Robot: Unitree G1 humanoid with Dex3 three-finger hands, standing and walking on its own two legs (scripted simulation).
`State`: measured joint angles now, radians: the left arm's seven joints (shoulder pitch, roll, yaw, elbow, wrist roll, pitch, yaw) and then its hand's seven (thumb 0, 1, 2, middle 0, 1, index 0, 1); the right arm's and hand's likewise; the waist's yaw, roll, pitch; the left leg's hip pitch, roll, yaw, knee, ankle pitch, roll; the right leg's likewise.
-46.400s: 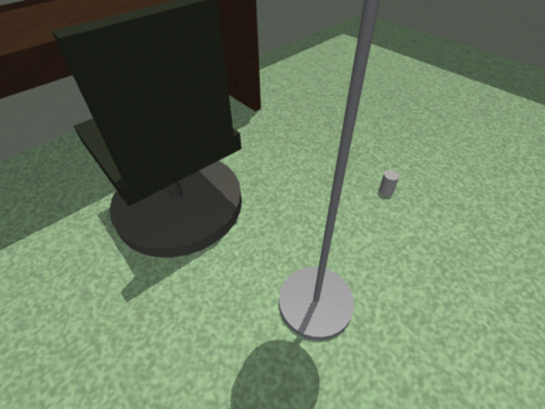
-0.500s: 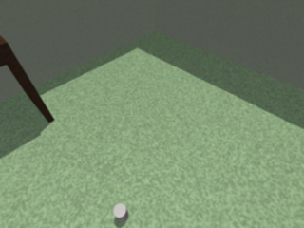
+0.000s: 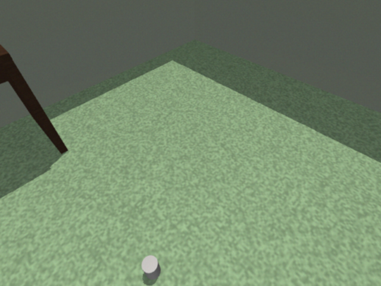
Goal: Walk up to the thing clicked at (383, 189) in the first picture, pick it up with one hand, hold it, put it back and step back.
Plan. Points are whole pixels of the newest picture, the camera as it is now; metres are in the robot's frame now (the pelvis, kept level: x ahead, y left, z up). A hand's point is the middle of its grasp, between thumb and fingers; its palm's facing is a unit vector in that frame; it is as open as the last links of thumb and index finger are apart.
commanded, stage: stand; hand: left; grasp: from above
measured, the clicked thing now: (151, 267) +0.36 +0.23 -0.72
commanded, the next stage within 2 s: step back in 0.34 s
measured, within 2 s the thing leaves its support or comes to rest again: neither
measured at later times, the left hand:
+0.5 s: hand out of the picture +0.07 +0.27 -0.17, palm faces +0.03 -0.93 -0.36, open 7.4 cm
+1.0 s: hand out of the picture +0.02 +0.30 -0.18, palm faces -0.10 -0.92 -0.37, open 7.4 cm
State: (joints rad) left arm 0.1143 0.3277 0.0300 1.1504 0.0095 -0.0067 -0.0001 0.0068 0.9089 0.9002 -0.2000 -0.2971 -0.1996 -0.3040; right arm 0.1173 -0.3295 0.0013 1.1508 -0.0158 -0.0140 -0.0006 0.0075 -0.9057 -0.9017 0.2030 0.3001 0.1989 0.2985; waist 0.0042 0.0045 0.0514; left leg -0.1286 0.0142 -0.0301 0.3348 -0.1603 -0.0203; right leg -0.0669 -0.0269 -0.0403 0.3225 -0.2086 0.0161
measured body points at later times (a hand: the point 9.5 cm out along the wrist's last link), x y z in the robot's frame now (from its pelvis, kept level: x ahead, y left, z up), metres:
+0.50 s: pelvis -0.02 +0.01 -0.01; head +0.02 +0.01 +0.44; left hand +0.07 +0.32 -0.14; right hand +0.07 -0.30 -0.14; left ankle +0.02 +0.13 -0.74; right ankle -0.02 -0.13 -0.75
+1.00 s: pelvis -0.11 +0.04 -0.03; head -0.04 +0.04 +0.42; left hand +0.02 +0.34 -0.16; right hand -0.03 -0.28 -0.14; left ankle -0.03 +0.14 -0.75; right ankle -0.15 -0.10 -0.73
